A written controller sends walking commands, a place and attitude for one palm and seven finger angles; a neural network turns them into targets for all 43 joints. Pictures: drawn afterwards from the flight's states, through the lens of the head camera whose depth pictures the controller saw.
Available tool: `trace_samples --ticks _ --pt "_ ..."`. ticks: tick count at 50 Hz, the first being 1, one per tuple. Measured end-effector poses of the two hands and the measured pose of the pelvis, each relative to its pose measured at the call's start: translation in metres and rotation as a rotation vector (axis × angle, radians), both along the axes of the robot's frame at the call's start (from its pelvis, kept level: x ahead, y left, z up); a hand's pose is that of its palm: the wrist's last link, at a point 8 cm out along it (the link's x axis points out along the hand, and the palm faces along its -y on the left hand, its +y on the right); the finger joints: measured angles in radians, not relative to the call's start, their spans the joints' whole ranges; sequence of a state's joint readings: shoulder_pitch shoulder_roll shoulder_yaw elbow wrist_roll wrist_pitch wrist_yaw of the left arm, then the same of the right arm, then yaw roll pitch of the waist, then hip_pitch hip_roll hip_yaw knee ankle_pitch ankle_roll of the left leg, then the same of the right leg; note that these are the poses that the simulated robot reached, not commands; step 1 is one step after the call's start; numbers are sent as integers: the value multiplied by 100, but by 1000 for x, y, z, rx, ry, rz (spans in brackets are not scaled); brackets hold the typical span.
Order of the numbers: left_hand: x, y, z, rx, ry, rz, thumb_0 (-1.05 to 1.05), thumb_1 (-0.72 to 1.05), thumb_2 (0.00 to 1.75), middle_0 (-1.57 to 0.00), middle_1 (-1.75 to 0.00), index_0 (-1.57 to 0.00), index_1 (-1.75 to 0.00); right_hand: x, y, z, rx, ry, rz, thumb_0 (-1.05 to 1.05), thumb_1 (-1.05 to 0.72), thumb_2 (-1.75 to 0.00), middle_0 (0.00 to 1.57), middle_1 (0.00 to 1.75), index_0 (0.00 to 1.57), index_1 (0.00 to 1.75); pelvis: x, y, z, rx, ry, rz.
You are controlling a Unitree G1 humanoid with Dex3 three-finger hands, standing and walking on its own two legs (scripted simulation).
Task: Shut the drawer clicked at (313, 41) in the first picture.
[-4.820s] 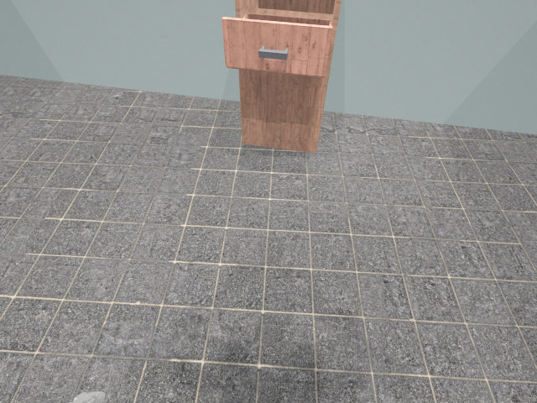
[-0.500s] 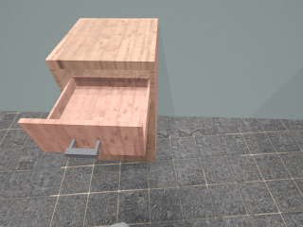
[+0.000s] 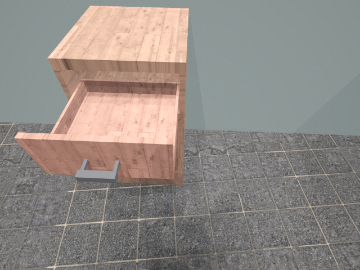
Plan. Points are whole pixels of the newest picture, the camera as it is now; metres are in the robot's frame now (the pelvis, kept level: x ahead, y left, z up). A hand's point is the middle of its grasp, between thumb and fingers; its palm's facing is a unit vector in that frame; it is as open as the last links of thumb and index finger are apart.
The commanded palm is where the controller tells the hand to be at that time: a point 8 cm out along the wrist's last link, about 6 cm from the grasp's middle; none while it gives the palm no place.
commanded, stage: come to a stop and stand still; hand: left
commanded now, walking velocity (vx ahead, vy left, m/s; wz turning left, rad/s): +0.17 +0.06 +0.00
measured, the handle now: (99, 169) +0.36 +0.26 -0.05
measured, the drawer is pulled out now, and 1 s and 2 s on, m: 0.30 0.30 0.30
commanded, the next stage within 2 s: look again from close up in 0.82 s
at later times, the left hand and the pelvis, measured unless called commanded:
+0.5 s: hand out of the picture -0.03 +0.16 -0.17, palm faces +0.11 -0.98 -0.18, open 7.3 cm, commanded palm none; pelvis -0.02 -0.01 +0.01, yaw +2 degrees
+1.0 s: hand out of the picture -0.07 +0.16 -0.17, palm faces +0.05 -0.98 -0.18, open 7.4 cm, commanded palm none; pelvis -0.04 +0.00 +0.01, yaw +1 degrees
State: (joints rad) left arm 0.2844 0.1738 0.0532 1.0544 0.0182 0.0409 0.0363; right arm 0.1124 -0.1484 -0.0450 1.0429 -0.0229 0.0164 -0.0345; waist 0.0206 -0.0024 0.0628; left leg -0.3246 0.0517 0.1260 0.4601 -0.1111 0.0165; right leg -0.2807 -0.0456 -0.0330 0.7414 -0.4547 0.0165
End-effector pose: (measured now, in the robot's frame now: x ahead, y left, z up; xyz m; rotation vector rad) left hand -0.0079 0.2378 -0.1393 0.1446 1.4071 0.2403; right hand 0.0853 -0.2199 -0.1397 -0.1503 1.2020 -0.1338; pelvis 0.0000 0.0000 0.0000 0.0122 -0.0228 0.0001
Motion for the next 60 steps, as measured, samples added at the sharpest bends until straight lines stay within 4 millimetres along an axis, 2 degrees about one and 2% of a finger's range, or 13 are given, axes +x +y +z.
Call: trace_samples --ticks 4,9,13,18,22,30,46,50,54,60 --pt "-3 -13 6 31 -54 -11 0 91 90 -20 -30 -20 -30 -37 -23 -11 21 62 -26 -1 -91 -89 20 30 20 30 -8 -17 -2 5 -15 16" --pt "-9 -36 16 -2 -59 -11 0 91 90 -20 -30 -20 -30 -83 -40 -2 24 159 -51 0 -91 -89 20 30 20 30 -8 -27 11 15 -3 6" --pt "-10 -48 14 -36 -59 -9 0 91 90 -20 -30 -20 -30 -114 -45 1 6 235 -53 0 -91 -89 20 30 20 30 -11 -29 13 6 9 16" --pt "-21 -42 4 -47 -25 28 1 93 90 -20 -30 -20 -30 -134 -37 0 -21 302 -32 0 -91 -89 20 30 20 30 -14 -21 7 -24 17 35" --pt "-29 -36 0 -59 4 36 1 92 90 -20 -30 -20 -30 -135 -21 3 -17 303 -22 0 -91 -89 20 30 20 30 -18 -16 8 -11 5 31" --pt "-34 -32 0 -74 7 17 0 91 90 -20 -30 -20 -30 -118 8 1 20 223 -11 1 -92 -89 20 30 20 30 -23 -7 11 -9 -12 24" --pt "-58 -35 2 -85 45 6 0 91 90 -20 -30 -20 -30 -133 10 3 25 223 -35 0 -91 -89 20 30 20 30 -31 -2 12 -5 -6 12" --pt "-62 -32 0 -69 38 -21 0 91 90 -20 -30 -20 -30 -132 9 -2 34 204 -17 0 -91 -89 20 30 20 30 -36 0 6 -19 6 19" --pt "-58 -22 0 -50 20 -28 0 91 90 -20 -30 -20 -30 -127 11 -8 42 168 -7 0 -91 -89 20 30 20 30 -36 4 3 -16 3 24" --pt "-41 -11 5 -20 -32 -36 0 91 90 -20 -30 -20 -30 -120 13 -10 50 150 9 1 -92 -89 20 30 20 30 -33 5 3 -6 -5 23"
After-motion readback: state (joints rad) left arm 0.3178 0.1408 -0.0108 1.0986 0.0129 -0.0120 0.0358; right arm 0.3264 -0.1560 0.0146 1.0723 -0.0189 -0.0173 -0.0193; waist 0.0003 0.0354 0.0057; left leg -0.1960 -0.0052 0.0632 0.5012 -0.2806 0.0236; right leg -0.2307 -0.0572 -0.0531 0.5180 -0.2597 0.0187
